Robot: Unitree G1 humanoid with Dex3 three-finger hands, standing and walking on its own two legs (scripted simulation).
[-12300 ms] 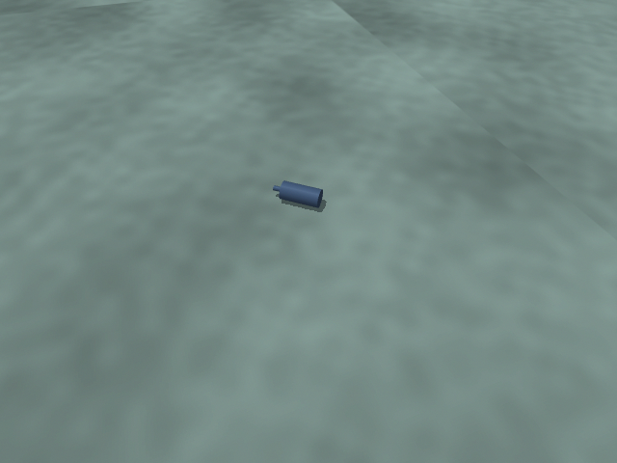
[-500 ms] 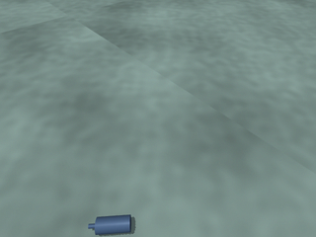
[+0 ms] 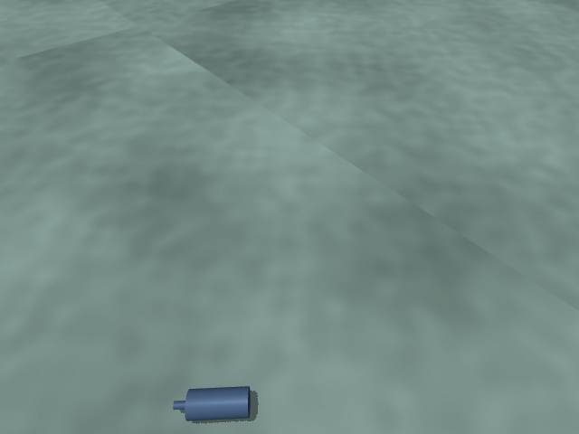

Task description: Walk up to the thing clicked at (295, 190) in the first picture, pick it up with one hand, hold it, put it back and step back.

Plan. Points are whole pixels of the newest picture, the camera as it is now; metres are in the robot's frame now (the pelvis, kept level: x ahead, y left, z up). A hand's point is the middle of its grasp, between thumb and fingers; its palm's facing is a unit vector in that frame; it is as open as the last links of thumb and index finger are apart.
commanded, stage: stand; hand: left
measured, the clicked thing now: (211, 403) +0.39 +0.25 -0.74
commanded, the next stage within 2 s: none
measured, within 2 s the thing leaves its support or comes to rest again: neither
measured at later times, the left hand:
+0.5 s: hand out of the picture +0.07 +0.26 -0.16, palm faces -0.02 -0.94 -0.33, open 7.3 cm
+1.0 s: hand out of the picture +0.06 +0.27 -0.16, palm faces -0.01 -0.94 -0.33, open 7.3 cm
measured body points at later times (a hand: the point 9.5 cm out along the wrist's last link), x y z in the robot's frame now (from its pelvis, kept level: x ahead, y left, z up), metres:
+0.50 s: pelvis +0.00 +0.01 +0.00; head +0.01 +0.02 +0.45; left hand +0.07 +0.31 -0.14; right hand +0.07 -0.29 -0.13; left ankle -0.01 +0.12 -0.75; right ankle +0.00 -0.11 -0.75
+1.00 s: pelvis +0.00 +0.02 +0.00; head +0.01 +0.02 +0.45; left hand +0.06 +0.32 -0.14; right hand +0.08 -0.28 -0.13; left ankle -0.01 +0.12 -0.75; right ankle +0.00 -0.11 -0.75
